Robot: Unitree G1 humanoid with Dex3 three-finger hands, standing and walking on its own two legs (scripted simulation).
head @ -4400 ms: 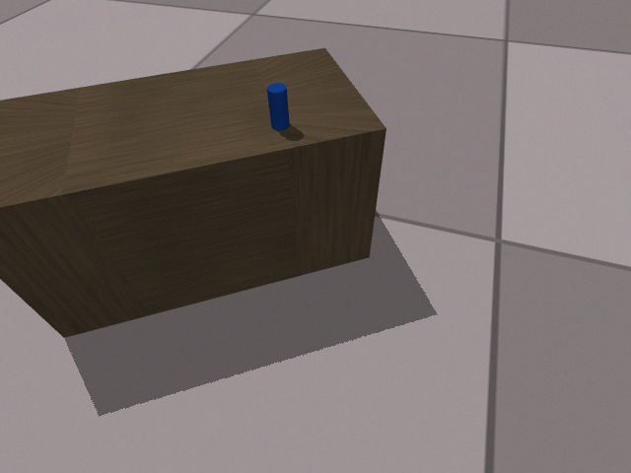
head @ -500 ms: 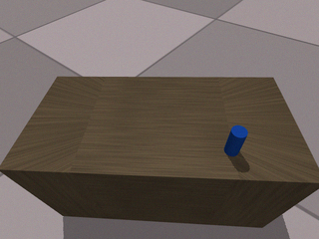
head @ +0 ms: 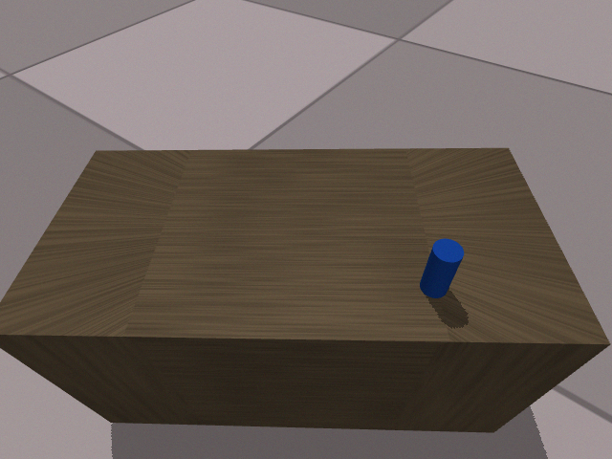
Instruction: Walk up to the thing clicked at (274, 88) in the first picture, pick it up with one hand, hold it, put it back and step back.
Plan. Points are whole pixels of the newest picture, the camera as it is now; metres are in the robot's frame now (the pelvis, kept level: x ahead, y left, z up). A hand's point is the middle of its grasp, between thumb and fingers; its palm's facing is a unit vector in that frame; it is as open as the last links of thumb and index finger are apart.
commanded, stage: walk up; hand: right
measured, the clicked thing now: (440, 269) +0.47 -0.23 -0.12
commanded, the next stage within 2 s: stand in 0.22 s
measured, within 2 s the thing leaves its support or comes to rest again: neither
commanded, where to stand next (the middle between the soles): +0.06 +0.00 m, yaw -3 degrees
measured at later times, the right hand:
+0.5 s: hand out of the picture +0.08 -0.25 -0.16, palm faces -0.03 +0.94 -0.34, open 7.3 cm
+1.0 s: hand out of the picture +0.08 -0.26 -0.16, palm faces -0.03 +0.94 -0.33, open 7.3 cm
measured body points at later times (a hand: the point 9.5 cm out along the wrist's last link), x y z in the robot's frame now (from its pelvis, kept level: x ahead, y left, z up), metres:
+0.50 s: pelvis +0.01 +0.00 +0.00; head +0.02 +0.00 +0.45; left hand +0.08 +0.30 -0.13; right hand +0.08 -0.30 -0.13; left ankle -0.03 +0.14 -0.75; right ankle +0.04 -0.13 -0.75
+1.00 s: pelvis +0.01 -0.01 +0.00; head +0.02 -0.02 +0.45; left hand +0.08 +0.29 -0.13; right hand +0.08 -0.31 -0.14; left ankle -0.03 +0.14 -0.75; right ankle +0.04 -0.13 -0.75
